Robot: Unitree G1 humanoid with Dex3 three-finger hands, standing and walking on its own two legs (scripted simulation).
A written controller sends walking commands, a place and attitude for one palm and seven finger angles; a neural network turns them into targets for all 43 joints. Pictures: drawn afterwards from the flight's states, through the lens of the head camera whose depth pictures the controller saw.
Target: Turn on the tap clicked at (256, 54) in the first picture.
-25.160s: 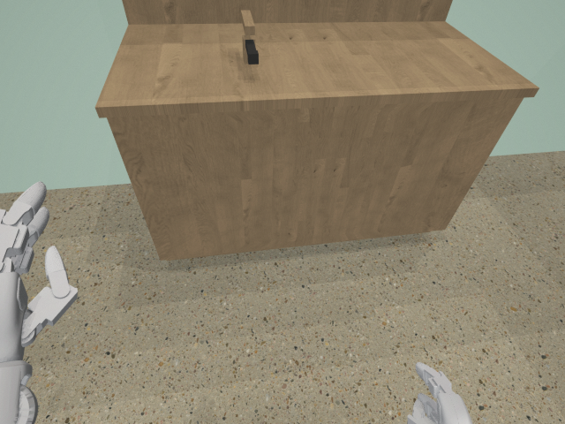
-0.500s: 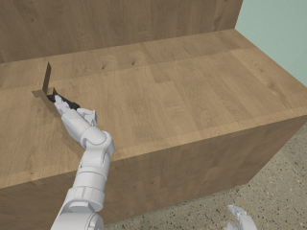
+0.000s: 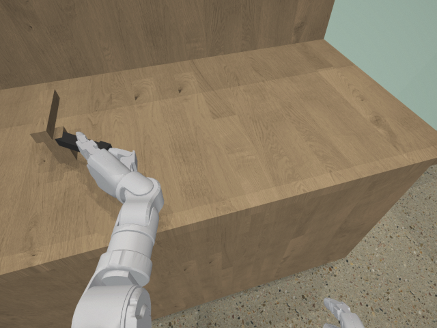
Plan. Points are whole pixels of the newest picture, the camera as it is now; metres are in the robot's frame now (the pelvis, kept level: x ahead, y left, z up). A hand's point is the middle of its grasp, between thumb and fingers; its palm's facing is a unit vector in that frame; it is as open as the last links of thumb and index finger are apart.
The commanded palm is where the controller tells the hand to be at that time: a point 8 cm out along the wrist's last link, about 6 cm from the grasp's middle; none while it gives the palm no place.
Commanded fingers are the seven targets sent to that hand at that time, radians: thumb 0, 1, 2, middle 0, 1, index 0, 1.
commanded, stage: push the lever round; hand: left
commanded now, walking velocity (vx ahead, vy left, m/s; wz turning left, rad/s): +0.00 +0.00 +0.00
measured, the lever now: (103, 151) +0.42 +0.25 +0.09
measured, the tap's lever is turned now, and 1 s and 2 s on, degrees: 52 60 55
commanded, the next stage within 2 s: lift the hand up off the lever in 0.14 s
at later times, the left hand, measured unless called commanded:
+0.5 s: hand (135, 149) +0.43 +0.19 +0.10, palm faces +0.80 -0.59 -0.12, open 8.0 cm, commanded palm +0.37 +0.22 +0.10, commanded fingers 0.00 0.90 0.90 -0.15 -0.15 -0.15 -0.15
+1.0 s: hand (129, 148) +0.42 +0.19 +0.11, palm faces +0.80 -0.60 -0.10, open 8.3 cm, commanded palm +0.36 +0.22 +0.12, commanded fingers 0.00 0.90 0.90 -0.15 -0.15 -0.15 -0.15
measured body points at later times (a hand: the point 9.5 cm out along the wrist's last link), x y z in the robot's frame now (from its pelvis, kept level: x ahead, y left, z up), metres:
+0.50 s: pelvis +0.01 +0.00 +0.00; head +0.03 -0.02 +0.45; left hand +0.38 +0.21 +0.10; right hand +0.13 -0.25 -0.13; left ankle -0.02 +0.13 -0.73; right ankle +0.04 -0.05 -0.73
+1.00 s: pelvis +0.01 +0.00 +0.00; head +0.02 -0.01 +0.45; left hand +0.37 +0.22 +0.12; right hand +0.16 -0.23 -0.12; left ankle -0.02 +0.13 -0.73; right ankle +0.04 -0.05 -0.73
